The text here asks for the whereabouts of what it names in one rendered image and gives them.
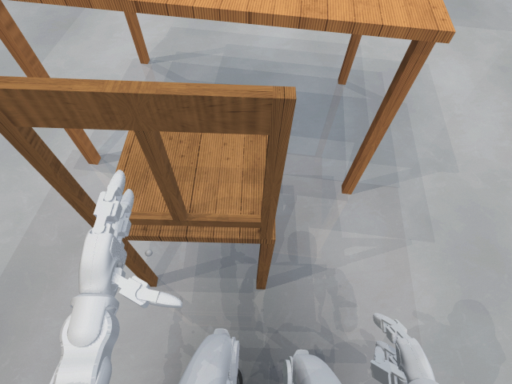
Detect robot thigh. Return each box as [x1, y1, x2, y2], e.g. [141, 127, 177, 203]
[178, 334, 239, 384]
[283, 354, 341, 384]

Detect chair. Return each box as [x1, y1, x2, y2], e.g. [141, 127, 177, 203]
[0, 76, 296, 290]

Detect table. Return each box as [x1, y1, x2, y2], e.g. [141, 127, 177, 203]
[0, 0, 456, 194]

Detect robot right thigh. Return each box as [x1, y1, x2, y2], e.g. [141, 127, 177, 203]
[283, 354, 341, 384]

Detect left robot forearm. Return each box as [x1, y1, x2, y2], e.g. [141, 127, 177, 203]
[49, 294, 120, 384]

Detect right robot hand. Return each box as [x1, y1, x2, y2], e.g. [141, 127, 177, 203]
[370, 313, 435, 384]

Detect left robot hand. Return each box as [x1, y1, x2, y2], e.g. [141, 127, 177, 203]
[78, 170, 182, 309]

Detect robot left thigh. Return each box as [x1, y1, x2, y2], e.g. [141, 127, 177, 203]
[178, 334, 239, 384]

